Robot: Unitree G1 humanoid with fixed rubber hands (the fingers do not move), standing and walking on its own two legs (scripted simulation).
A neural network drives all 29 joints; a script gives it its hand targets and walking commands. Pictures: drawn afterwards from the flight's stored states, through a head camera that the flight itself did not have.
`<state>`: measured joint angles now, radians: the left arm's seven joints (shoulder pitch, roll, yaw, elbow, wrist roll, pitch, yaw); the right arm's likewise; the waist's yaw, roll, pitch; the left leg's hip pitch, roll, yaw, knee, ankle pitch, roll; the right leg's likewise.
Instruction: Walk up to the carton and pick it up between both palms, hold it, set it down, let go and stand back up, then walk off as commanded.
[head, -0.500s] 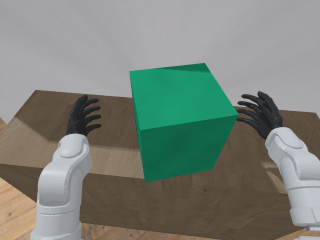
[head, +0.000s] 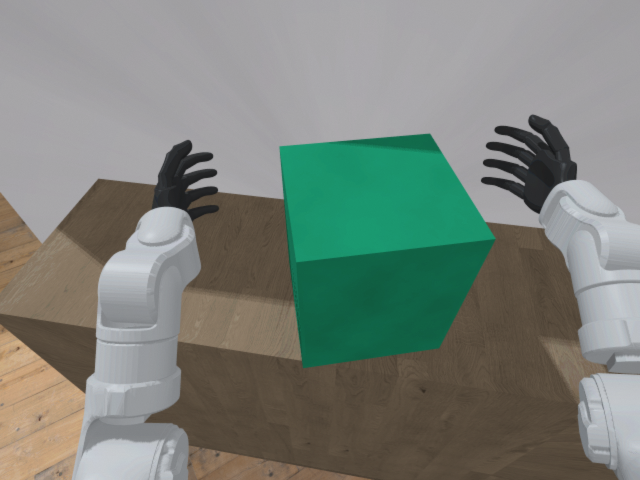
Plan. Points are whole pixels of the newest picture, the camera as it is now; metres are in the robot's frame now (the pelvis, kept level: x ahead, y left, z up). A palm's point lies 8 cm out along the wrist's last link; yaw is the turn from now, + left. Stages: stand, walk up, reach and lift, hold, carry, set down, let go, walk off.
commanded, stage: reach and lift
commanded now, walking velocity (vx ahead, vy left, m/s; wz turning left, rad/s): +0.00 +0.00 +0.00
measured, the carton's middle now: (364, 254) +0.40 -0.01 +0.06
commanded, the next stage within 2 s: none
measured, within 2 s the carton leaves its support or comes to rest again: neither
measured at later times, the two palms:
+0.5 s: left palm (173, 195) +0.35 +0.22 +0.19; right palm (530, 154) +0.46 -0.19 +0.20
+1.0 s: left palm (196, 238) +0.35 +0.21 +0.11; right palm (491, 215) +0.45 -0.17 +0.11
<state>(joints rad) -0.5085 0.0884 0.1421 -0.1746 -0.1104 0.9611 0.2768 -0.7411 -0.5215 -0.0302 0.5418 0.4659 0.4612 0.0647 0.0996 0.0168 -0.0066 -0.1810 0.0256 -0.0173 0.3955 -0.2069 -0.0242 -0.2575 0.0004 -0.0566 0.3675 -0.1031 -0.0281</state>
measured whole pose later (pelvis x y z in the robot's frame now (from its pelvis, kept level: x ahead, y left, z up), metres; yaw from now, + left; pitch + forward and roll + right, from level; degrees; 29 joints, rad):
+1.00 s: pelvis +0.01 +0.01 +0.00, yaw +0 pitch +1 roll +0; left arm -0.49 0.05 0.10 0.19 -0.12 0.60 0.23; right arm -0.72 -0.42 -0.03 0.79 0.31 0.21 0.11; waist 0.14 0.04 0.03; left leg -0.19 0.03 -0.02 0.39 -0.22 -0.02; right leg -0.26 0.00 -0.06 0.34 -0.11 -0.02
